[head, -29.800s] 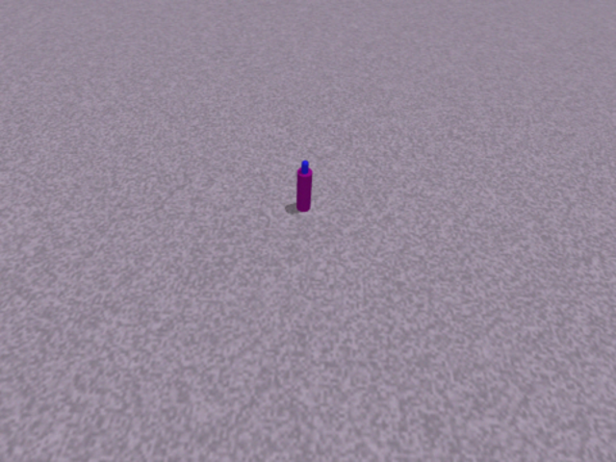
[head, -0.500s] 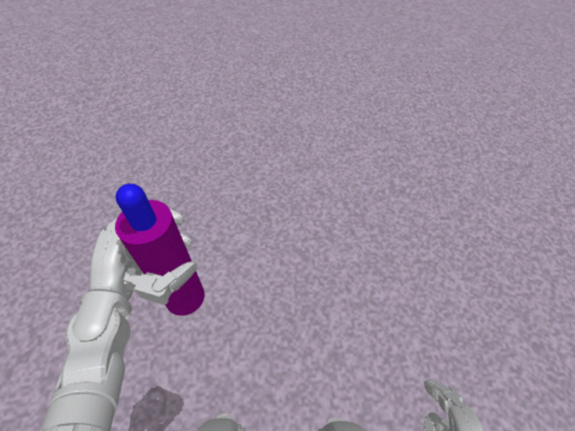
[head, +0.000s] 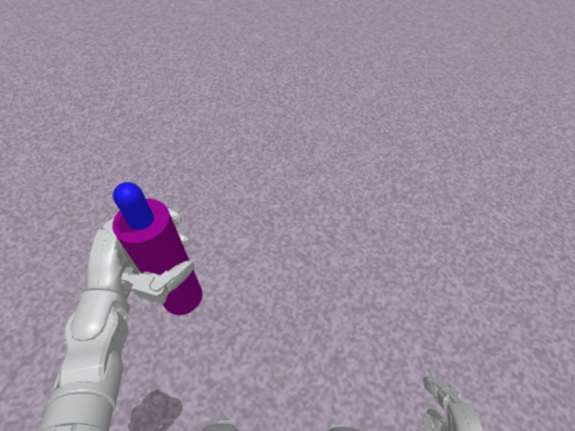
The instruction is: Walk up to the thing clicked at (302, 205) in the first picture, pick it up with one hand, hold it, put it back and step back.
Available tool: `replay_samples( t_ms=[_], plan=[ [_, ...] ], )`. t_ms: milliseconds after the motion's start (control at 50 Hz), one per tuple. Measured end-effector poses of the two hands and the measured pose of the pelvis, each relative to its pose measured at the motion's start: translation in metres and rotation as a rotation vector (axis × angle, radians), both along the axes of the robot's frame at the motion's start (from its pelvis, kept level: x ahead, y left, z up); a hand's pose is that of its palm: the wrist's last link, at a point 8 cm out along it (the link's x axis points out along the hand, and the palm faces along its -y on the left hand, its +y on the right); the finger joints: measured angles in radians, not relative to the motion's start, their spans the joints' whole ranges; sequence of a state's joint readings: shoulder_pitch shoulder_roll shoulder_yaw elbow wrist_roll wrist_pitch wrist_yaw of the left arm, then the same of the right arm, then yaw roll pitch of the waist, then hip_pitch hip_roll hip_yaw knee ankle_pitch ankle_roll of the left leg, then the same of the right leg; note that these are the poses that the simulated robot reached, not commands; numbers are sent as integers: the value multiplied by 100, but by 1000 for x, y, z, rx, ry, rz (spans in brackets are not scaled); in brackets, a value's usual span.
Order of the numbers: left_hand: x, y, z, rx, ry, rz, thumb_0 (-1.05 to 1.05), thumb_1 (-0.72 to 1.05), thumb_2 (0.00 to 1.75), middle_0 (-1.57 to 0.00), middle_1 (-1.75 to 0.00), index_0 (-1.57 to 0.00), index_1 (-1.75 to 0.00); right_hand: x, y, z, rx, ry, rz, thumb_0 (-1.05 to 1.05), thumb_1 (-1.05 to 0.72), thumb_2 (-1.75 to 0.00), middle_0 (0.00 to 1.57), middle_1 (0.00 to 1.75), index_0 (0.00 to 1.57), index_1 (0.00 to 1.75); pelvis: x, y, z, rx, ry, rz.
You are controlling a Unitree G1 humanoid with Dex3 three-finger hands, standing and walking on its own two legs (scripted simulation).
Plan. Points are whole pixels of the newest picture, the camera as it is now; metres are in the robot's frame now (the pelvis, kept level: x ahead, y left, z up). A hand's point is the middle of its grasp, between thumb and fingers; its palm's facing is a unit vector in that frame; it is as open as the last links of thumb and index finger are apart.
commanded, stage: hold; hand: left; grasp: from the side
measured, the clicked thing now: (159, 254) +0.33 +0.17 +0.06
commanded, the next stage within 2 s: none
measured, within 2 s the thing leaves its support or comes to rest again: neither
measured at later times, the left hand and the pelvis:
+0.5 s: hand (162, 252) +0.33 +0.17 +0.06, palm faces +0.00 -1.00 +0.02, open 9.0 cm; pelvis +0.00 +0.00 +0.00, yaw +0 degrees
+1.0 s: hand (164, 255) +0.33 +0.16 +0.06, palm faces +0.00 -1.00 +0.02, open 9.0 cm; pelvis +0.00 +0.00 +0.00, yaw +0 degrees
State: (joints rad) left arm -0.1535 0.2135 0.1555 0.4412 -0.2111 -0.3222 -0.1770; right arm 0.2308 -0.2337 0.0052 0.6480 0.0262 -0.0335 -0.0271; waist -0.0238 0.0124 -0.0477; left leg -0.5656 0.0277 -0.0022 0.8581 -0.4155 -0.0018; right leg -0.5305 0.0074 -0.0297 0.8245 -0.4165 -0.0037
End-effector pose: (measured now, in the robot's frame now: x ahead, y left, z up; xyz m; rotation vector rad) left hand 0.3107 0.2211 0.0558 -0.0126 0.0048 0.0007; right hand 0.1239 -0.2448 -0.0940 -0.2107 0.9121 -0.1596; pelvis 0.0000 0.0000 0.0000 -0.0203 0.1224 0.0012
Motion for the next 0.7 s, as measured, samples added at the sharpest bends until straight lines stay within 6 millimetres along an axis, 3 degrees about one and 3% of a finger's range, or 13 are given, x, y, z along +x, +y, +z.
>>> replay_samples(
  t_ms=[700],
  plan=[
    [-3, -5, 3, -6, 2, -6, 0, -27, 112, -76, -110, -77, -109, -3, 1, 2, 6, 2, 0, 1, -90, -89, 20, 30, 20, 30, 1, 2, 3, 0, -13, -1]
  ],
)
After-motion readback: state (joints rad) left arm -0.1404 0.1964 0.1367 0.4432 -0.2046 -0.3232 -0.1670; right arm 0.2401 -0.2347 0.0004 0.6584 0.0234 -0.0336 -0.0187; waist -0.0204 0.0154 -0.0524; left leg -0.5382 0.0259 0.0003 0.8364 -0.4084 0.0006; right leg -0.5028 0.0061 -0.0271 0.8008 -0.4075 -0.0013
